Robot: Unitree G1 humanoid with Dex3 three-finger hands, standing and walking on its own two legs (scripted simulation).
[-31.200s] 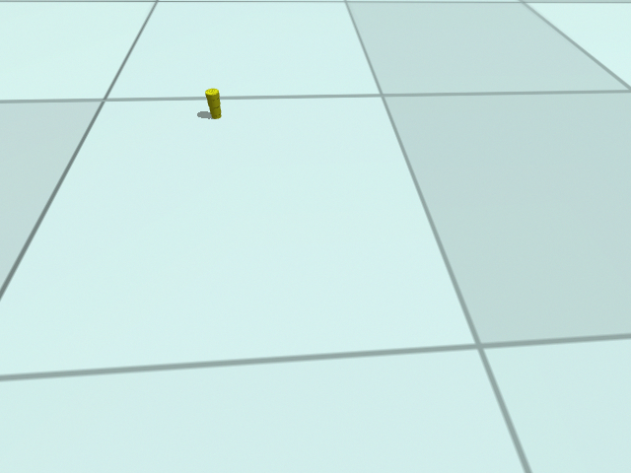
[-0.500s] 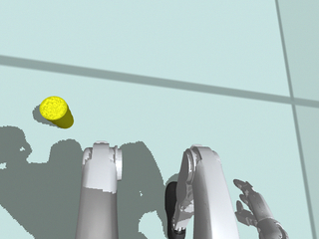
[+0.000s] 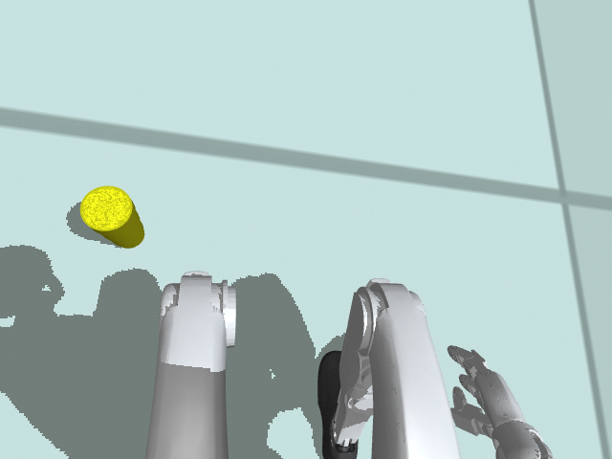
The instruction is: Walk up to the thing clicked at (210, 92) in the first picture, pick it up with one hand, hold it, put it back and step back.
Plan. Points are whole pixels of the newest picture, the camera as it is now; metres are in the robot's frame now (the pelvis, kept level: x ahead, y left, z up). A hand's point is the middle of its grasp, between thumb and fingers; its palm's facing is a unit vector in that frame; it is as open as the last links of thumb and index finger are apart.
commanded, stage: go down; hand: left
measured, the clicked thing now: (119, 222) +0.44 +0.31 -0.29
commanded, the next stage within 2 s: none
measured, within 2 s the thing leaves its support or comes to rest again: neither
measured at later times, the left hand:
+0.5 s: hand out of the picture +0.31 +0.48 +0.03, palm faces +0.40 -0.92 -0.04, open 17.2 cm
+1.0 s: hand out of the picture +0.31 +0.47 +0.04, palm faces +0.40 -0.92 -0.02, open 17.5 cm
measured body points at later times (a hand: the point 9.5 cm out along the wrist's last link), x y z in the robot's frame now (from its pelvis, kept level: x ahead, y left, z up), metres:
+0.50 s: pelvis +0.00 +0.00 +0.00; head +0.20 +0.09 +0.39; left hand +0.28 +0.53 +0.03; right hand +0.20 -0.27 -0.10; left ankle +0.09 +0.13 -0.33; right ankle +0.11 -0.13 -0.33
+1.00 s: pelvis +0.00 +0.00 +0.00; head +0.20 +0.09 +0.40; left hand +0.29 +0.52 +0.04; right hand +0.20 -0.27 -0.10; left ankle +0.09 +0.13 -0.33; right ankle +0.11 -0.13 -0.33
